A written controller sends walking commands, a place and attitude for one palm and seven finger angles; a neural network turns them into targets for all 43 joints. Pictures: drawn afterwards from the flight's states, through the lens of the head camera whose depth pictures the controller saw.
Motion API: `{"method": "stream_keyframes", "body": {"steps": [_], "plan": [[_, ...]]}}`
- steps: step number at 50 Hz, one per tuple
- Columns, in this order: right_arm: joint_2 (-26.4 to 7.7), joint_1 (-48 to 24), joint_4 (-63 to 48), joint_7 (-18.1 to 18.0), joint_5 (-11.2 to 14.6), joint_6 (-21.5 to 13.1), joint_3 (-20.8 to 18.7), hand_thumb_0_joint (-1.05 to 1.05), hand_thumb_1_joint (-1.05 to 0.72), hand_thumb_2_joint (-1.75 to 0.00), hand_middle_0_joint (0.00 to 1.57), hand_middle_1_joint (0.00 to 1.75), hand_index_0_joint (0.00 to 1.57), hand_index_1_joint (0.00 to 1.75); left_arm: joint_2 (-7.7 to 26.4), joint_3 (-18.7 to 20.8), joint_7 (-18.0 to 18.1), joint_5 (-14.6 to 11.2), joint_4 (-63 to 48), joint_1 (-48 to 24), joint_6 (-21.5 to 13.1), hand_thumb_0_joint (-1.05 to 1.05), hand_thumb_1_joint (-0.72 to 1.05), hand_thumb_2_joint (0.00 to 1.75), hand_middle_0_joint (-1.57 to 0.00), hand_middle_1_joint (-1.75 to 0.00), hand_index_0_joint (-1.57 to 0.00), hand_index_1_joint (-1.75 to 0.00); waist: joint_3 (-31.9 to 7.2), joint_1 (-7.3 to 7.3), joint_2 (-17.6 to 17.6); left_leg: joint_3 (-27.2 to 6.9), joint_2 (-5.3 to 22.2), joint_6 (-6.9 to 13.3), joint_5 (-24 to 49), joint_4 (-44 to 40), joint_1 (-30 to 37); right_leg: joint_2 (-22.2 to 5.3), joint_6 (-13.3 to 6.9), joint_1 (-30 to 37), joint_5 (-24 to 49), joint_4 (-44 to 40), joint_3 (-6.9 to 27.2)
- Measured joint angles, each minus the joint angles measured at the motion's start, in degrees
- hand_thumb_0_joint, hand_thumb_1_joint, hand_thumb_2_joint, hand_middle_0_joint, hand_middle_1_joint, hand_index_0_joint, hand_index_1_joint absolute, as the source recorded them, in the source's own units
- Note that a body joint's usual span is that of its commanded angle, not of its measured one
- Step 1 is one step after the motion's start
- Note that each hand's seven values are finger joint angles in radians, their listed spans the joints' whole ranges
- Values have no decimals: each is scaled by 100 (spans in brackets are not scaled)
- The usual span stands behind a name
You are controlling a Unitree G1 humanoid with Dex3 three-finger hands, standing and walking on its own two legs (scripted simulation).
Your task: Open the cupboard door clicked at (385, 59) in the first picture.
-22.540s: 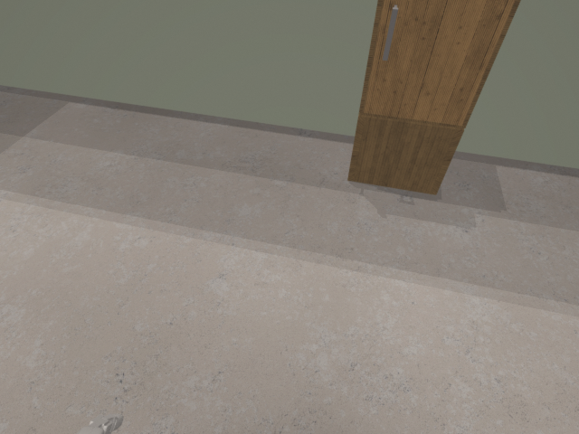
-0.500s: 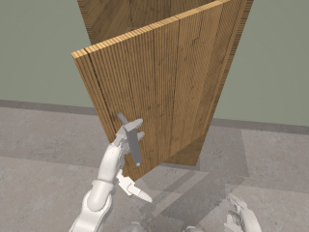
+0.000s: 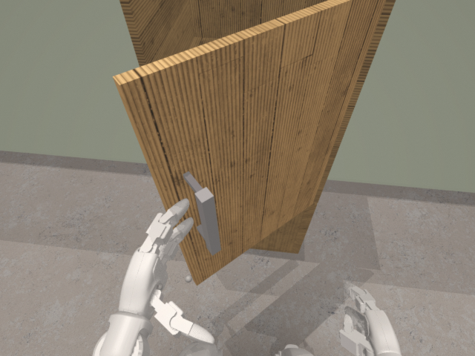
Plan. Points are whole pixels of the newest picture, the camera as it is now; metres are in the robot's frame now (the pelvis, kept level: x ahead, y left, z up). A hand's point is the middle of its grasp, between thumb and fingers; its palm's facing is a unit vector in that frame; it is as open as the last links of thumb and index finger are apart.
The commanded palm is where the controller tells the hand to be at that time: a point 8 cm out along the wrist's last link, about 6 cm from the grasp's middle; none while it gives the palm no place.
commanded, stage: slide the hand sideways off the handle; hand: left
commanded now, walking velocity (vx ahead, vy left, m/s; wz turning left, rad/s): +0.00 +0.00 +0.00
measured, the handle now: (203, 217) +0.32 +0.08 +0.07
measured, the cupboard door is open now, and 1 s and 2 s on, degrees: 43 43 43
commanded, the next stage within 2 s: draw the hand back to the body in 0.50 s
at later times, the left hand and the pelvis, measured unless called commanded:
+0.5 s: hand (137, 295) +0.20 +0.16 +0.06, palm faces +0.00 -1.00 -0.06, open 16.1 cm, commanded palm +0.17 +0.20 +0.07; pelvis +0.01 -0.01 -0.01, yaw +0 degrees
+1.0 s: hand (111, 291) +0.19 +0.17 +0.11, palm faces -0.07 -0.99 -0.07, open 16.3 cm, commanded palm +0.17 +0.24 +0.13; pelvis +0.01 +0.01 +0.01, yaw +1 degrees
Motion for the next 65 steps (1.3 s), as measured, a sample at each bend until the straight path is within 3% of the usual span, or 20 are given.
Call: {"method": "stream_keyframes", "body": {"steps": [17, 25, 29, 33, 42, 50, 56, 60, 65], "plan": [[-63, 67, 12, -141, 71, -53, -97, 1, -90, -90, 20, 30, 20, 30, 352, 740, -680, -467, -310, 586, -21, -1, -50, 30, -22, -34, -25, -34, -90, -43, -54, -64, 81, -98, -100, 87, -89, 85, -88, -88, -97, 75, -56], [-127, 78, 111, -222, 108, -134, -174, 1, -90, -90, 20, 30, 20, 30, 484, 1504, -982, -918, -250, 915, -177, -1, -50, 30, -17, -32, -19, -32, -145, 16, -46, -162, 93, -132, -144, 207, -221, 99, -111, -167, -143, 141, -152], [-207, 51, 140, -269, 115, -265, -166, 1, -90, -90, 20, 30, 20, 30, 538, 1462, -1349, -1090, -316, 988, -315, -1, -50, 30, -16, -31, -17, -31, -151, 28, 25, -240, 73, -114, -161, 314, -329, 83, -94, -211, -152, 175, -229], [-224, -25, 130, -308, 123, -373, -145, 1, -90, -90, 20, 30, 20, 30, 550, 1269, -1503, -1092, -344, 766, -267, -1, -50, 30, -15, -31, -15, -30, -108, 38, 53, -246, 72, -85, -181, 441, -444, 80, -79, -305, -151, 261, -238], [-6, 138, 40, -325, 232, -288, -38, 1, -90, -90, 20, 30, 20, 30, 679, 1536, -1050, -1071, -947, 841, 408, -1, -50, 30, -15, -30, -15, -30, -172, 15, 90, -151, 63, -18, -69, 17, 118, 83, -4, 237, 6, -180, -133], [-82, 208, 28, -325, 241, -379, 74, 1, -90, -90, 20, 30, 20, 30, 732, 1494, -1199, -1075, -1150, 1115, 799, -1, -50, 30, -15, -30, -15, -30, -161, 41, 139, -115, 23, 46, 65, -375, 622, 56, 65, 752, 164, -604, -89], [-146, 189, 110, -373, 264, -529, 99, 1, -90, -90, 20, 30, 20, 30, 896, 1787, -1157, -1178, -1276, 1029, 914, -1, -47, 31, -15, -30, -15, -30, -30, 98, 104, -149, 25, 48, 138, -556, 908, 68, 71, 1074, 259, -842, -118], [-117, 207, 191, -501, 183, -452, 105, 1, -90, -90, 20, 30, 20, 30, 1047, 1755, -114, -443, -1647, 1022, 1317, -1, -40, 35, -16, -30, -15, -30, 6, 195, 66, -95, 13, 62, 269, -916, 1252, 63, 90, 1388, 394, -1173, -57], [-84, 166, 324, -548, 122, -356, 126, 1, -90, -90, 20, 30, 20, 30, 960, 1687, 630, -21, -1773, 1178, 1602, -1, -26, 41, -16, -30, -16, -30, 145, 200, 119, -36, -34, 79, 485, -1464, 1746, 28, 116, 1847, 595, -1672, 9]]}}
